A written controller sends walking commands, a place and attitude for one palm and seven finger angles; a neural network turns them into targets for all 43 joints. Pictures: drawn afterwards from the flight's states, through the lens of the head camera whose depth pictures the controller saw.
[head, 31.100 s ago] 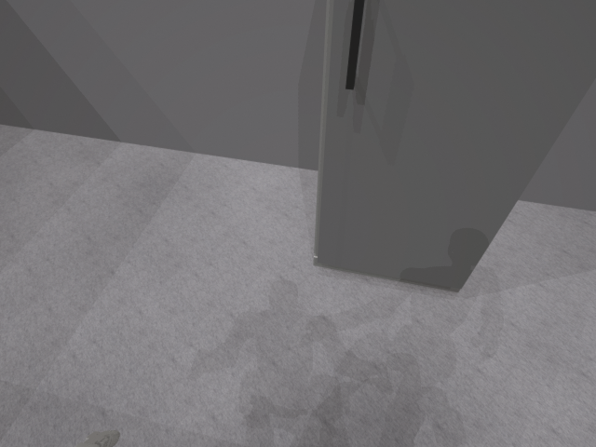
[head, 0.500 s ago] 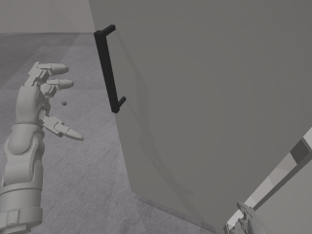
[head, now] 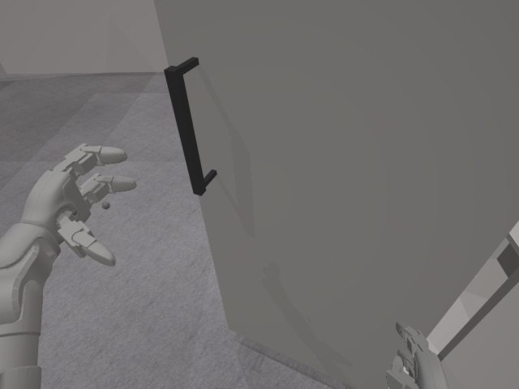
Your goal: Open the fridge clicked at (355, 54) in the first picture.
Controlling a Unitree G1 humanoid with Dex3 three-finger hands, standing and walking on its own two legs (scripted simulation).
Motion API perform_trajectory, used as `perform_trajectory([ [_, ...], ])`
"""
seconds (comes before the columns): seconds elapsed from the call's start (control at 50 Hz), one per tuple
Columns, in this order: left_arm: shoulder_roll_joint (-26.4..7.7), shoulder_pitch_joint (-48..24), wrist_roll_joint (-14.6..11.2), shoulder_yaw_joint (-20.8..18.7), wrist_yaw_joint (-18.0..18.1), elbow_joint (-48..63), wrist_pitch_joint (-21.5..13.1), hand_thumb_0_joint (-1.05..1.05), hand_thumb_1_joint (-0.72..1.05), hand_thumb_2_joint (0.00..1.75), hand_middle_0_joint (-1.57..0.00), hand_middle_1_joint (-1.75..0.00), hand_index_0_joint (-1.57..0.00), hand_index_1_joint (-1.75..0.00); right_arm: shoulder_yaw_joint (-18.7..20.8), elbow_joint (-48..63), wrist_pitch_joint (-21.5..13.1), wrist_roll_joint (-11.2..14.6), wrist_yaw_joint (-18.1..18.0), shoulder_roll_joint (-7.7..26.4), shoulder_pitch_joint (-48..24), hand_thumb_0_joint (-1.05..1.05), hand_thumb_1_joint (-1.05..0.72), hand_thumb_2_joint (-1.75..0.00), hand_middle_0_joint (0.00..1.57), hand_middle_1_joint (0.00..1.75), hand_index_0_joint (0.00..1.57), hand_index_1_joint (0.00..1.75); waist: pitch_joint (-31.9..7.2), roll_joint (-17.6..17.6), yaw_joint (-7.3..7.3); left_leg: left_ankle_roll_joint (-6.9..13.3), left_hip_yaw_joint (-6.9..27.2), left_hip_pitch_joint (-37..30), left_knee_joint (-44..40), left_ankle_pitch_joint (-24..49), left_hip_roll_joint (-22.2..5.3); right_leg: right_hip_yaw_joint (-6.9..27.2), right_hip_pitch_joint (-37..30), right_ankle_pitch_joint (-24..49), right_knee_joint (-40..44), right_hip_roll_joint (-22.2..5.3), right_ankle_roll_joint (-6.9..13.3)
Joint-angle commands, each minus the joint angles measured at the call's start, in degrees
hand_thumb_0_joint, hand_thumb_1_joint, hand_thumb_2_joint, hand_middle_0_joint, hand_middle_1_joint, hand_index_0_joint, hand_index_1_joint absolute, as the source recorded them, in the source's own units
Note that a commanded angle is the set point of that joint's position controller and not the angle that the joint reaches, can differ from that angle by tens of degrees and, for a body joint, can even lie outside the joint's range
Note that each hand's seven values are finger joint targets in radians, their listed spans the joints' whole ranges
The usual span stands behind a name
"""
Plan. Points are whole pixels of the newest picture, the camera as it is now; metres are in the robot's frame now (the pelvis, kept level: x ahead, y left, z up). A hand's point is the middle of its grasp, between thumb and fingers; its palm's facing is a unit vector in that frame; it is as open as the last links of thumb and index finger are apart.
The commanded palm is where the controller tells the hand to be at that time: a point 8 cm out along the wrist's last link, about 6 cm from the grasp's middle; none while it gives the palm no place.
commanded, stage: draw the hand back to the body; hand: left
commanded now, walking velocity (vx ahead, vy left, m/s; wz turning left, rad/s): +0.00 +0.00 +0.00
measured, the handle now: (195, 133) +0.45 +0.16 +0.20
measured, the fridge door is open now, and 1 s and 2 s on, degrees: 68 68 68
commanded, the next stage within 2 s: step back with the hand held close in 1.36 s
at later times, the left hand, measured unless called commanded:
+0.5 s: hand (69, 236) +0.24 +0.28 +0.17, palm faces +0.44 -0.87 -0.24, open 13.5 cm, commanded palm +0.20 +0.30 +0.19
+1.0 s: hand (59, 262) +0.21 +0.28 +0.16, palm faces +0.47 -0.81 -0.36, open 8.6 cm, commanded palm +0.17 +0.31 +0.18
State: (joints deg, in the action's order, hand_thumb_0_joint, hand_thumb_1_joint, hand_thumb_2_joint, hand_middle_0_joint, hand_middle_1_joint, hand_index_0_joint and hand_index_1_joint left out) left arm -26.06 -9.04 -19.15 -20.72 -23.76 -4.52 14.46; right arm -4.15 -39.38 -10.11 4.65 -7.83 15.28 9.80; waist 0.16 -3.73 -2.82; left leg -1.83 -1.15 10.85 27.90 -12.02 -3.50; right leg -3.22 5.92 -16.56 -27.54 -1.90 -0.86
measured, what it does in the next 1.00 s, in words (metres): stands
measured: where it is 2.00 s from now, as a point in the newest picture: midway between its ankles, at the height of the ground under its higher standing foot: outside the picture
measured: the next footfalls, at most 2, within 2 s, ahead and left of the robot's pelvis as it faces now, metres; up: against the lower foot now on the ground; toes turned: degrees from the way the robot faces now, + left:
none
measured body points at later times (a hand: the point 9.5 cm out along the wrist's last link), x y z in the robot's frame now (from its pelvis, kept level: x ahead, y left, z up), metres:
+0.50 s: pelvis +0.00 +0.01 +0.01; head -0.01 +0.01 +0.45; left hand +0.21 +0.32 +0.19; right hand +0.20 -0.20 -0.07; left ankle +0.04 +0.14 -0.74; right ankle -0.01 -0.13 -0.74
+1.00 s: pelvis +0.02 +0.01 +0.01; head -0.01 +0.00 +0.46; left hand +0.18 +0.32 +0.18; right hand +0.20 -0.22 -0.07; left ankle +0.04 +0.14 -0.74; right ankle -0.01 -0.13 -0.74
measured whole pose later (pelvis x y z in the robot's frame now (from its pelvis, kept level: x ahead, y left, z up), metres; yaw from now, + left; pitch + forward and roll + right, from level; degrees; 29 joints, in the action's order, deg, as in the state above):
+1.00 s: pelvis +0.02 +0.01 +0.01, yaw -2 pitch -7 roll +0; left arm -18.7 25.3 -4.0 -19.8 7.4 20.4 -4.8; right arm 0.0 -40.3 -8.8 -1.2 -5.5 13.0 9.6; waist 3.2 -2.8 -4.4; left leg -1.2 -3.8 4.7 23.3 -11.9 -3.4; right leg -0.9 -0.4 -14.1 -20.3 -2.0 -1.9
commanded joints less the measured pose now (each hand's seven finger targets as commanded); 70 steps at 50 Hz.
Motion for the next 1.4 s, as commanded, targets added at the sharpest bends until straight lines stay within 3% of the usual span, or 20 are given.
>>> perform_trajectory([
  [0.0,-13.2,-11.9,-3.4,-7.8,-1.1,15.3,-4.2,0.00,-0.55,0.20,-0.25,-1.15,-0.25,-1.15,2.5,11.9,-4.7,-0.2,0.8,6.1,-9.6,0.00,-0.90,-0.90,0.20,0.30,0.20,0.30,-11.0,2.6,-1.50,3.2,-0.5,-6.1,-2.4,9.4,3.7,1.0,0.9,15.7,4.9,1.6,0.7],
  [0.04,-11.3,-9.4,-3.4,-6.6,-0.8,14.2,-4.1,0.00,-0.55,0.20,-0.25,-1.15,-0.25,-1.15,2.8,11.8,-4.7,0.1,1.2,6.4,-8.9,0.00,-0.90,-0.90,0.20,0.30,0.20,0.30,-8.4,3.5,-1.16,3.0,-0.9,-5.4,-3.0,7.2,3.5,0.6,2.7,12.7,5.5,2.1,0.5],
  [0.08,-12.2,-7.2,-3.0,-7.9,-0.3,15.4,-3.3,0.00,-0.55,0.20,-0.25,-1.15,-0.25,-1.15,3.1,12.0,-4.8,0.0,1.3,6.9,-9.2,0.00,-0.90,-0.90,0.20,0.30,0.20,0.30,-7.8,3.5,-1.63,3.1,-1.0,-5.3,-2.7,7.4,3.3,0.9,2.8,12.4,5.5,2.0,0.6],
  [0.16,-11.2,-7.9,-2.2,-6.4,0.4,22.2,-2.9,0.00,-0.55,0.20,-0.25,-1.15,-0.25,-1.15,2.8,13.0,-5.0,0.0,1.0,6.4,-9.8,0.00,-0.90,-0.90,0.20,0.30,0.20,0.30,-7.6,0.2,-1.25,3.0,-0.9,-6.3,-3.7,6.2,3.3,0.1,3.6,9.5,5.7,2.5,0.7],
  [0.26,-11.2,-7.5,-2.1,-6.6,1.4,25.7,-4.3,0.00,-0.37,0.29,-0.24,-1.04,-0.24,-1.04,2.3,12.1,-5.7,-0.5,0.1,6.3,-9.6,0.00,-0.90,-0.90,0.20,0.30,0.20,0.30,-6.9,-1.4,-1.00,2.9,-0.3,-7.3,-4.7,5.1,3.1,-0.4,3.8,7.5,6.4,3.0,1.0],
  [0.28,-13.4,-6.0,6.7,-8.7,14.4,34.9,-11.8,0.00,-0.33,0.31,-0.24,-1.02,-0.24,-1.02,2.8,11.9,-6.9,-3.8,1.1,4.4,-8.2,0.00,-0.90,-0.90,0.20,0.30,0.20,0.30,0.2,-0.3,-1.61,1.8,-2.2,-4.7,-4.1,4.1,3.1,1.1,6.1,5.5,10.9,2.4,0.6],
  [0.3,-6.6,3.4,7.6,-5.9,19.6,28.1,-13.6,0.00,-0.30,0.32,-0.24,-1.00,-0.24,-1.00,2.8,9.7,-7.4,-4.6,1.1,4.5,-8.7,0.00,-0.90,-0.90,0.20,0.30,0.20,0.30,1.6,1.6,-0.71,1.4,-2.1,-4.2,-4.9,1.9,2.7,0.0,6.5,3.2,11.2,2.2,0.9],
  [0.32,-4.0,7.6,9.0,-4.3,22.7,27.5,-14.9,0.00,-0.26,0.34,-0.24,-0.98,-0.24,-0.98,3.2,8.9,-6.8,-4.6,1.3,4.4,-8.4,0.00,-0.90,-0.90,0.20,0.30,0.20,0.30,2.2,3.5,-0.82,1.4,-2.3,-4.3,-5.4,0.2,2.3,-0.2,6.3,1.4,11.7,2.0,0.6],
  [0.4,-5.2,6.3,13.0,-3.6,28.9,34.4,-20.3,0.00,-0.12,0.41,-0.24,-0.89,-0.24,-0.89,4.4,7.8,-6.1,-5.5,1.5,4.8,-7.8,0.00,-0.90,-0.90,0.20,0.30,0.20,0.30,-5.4,-2.5,-0.78,1.7,-3.1,-8.6,-7.1,1.2,2.0,0.5,1.2,3.7,10.8,2.1,1.1],
  [0.46,-3.6,7.7,14.7,-2.2,31.1,34.0,-22.1,0.00,-0.01,0.46,-0.23,-0.83,-0.23,-0.83,4.7,6.9,-5.8,-5.9,1.3,4.3,-7.9,0.00,-0.90,-0.90,0.20,0.30,0.20,0.30,-5.7,-3.3,-0.77,1.7,-3.2,-10.2,-8.0,4.0,1.9,0.4,-0.3,6.0,10.7,2.5,1.3],
  [0.48,-3.6,8.7,15.0,-1.8,31.4,32.9,-22.2,0.00,0.03,0.48,-0.23,-0.81,-0.23,-0.81,4.7,6.4,-5.7,-6.1,1.2,4.6,-7.8,0.00,-0.90,-0.90,0.20,0.30,0.20,0.30,-4.6,-0.9,-0.75,1.9,-2.9,-9.9,-8.2,4.9,1.8,0.4,-0.6,6.9,11.0,2.5,1.3],
  [0.56,-3.3,12.7,15.5,-2.1,32.1,34.8,-23.1,0.00,0.17,0.55,-0.22,-0.73,-0.22,-0.73,5.0,6.5,-5.0,-6.3,1.3,4.3,-8.4,0.00,-0.90,-0.90,0.20,0.30,0.20,0.30,-4.8,-2.1,-1.23,1.7,-2.7,-10.4,-8.7,8.2,1.6,0.3,-2.3,9.7,10.3,2.5,1.3],
  [0.7,-4.0,23.3,15.3,-4.6,32.0,36.1,-23.1,0.00,0.43,0.67,-0.22,-0.58,-0.22,-0.58,5.7,6.9,-3.5,-6.3,2.0,4.1,-7.9,0.00,-0.90,-0.90,0.20,0.30,0.20,0.30,-4.6,-0.1,-1.91,1.6,-3.2,-9.7,-7.9,14.4,1.4,0.2,-4.6,16.0,9.3,2.2,1.1],
  [0.78,-4.4,26.8,15.0,-5.8,31.8,35.7,-22.9,0.00,0.57,0.74,-0.21,-0.49,-0.21,-0.49,6.0,7.3,-2.5,-6.1,2.1,4.1,-7.7,0.00,-0.90,-0.90,0.20,0.30,0.20,0.30,-1.9,0.7,-1.96,1.7,-3.6,-8.5,-7.5,13.1,1.4,0.4,-3.7,15.5,9.9,2.1,1.1],
  [0.96,-3.5,29.2,15.1,-4.9,32.0,37.5,-23.2,0.00,0.90,0.90,-0.20,-0.30,-0.20,-0.30,6.2,8.2,-2.2,-6.0,1.4,3.7,-7.9,0.00,-0.90,-0.90,0.20,0.30,0.20,0.30,-0.8,0.2,-1.57,2.0,-4.0,-9.0,-7.4,9.4,1.7,0.5,-1.7,12.1,10.8,2.0,0.7],
  [1.04,-3.8,26.6,15.5,-4.5,32.5,38.6,-23.5,0.00,0.90,0.90,-0.20,-0.30,-0.20,-0.30,6.0,7.7,-2.8,-6.1,1.1,3.5,-7.9,0.00,-0.90,-0.90,0.20,0.30,0.20,0.30,-0.8,-1.3,-1.27,2.1,-4.1,-9.7,-7.1,8.9,2.0,0.7,-1.2,11.8,11.1,2.0,0.8],
  [1.14,-3.2,27.0,15.2,-4.5,32.3,36.0,-23.3,0.00,0.90,0.90,-0.20,-0.30,-0.20,-0.30,5.8,7.5,-2.7,-6.1,0.8,3.4,-8.1,0.00,-0.90,-0.90,0.20,0.30,0.20,0.30,0.9,2.1,-1.40,2.3,-3.9,-9.1,-7.6,7.3,1.9,0.6,-0.8,10.1,11.8,1.9,0.5],
  [1.22,-3.6,27.3,15.3,-4.9,32.2,36.7,-23.5,0.00,0.90,0.90,-0.20,-0.30,-0.20,-0.30,5.8,7.5,-2.8,-6.3,0.8,3.2,-8.3,0.00,-0.90,-0.90,0.20,0.30,0.20,0.30,-0.1,-1.0,-1.71,2.3,-4.0,-9.6,-7.6,7.5,2.0,1.0,-1.4,10.3,11.7,1.7,0.7],
  [1.28,-3.8,27.4,15.2,-5.1,32.0,36.1,-23.4,0.00,0.90,0.90,-0.20,-0.30,-0.20,-0.30,5.9,7.4,-2.7,-6.2,0.8,3.5,-8.4,0.00,-0.90,-0.90,0.20,0.30,0.20,0.30,0.6,1.2,-1.72,2.3,-3.8,-9.3,-7.7,7.5,1.9,0.8,-1.4,10.1,11.9,1.9,0.7],
  [1.38,-4.2,27.7,15.1,-5.7,32.0,36.3,-23.6,0.00,0.90,0.90,-0.20,-0.30,-0.20,-0.30,5.9,7.4,-2.8,-6.3,0.9,3.5,-8.4,0.00,-0.90,-0.90,0.20,0.30,0.20,0.30,0.5,1.1,-1.90,2.1,-3.6,-9.2,-7.9,7.0,1.9,0.8,-1.5,9.5,11.9,2.0,0.8],
])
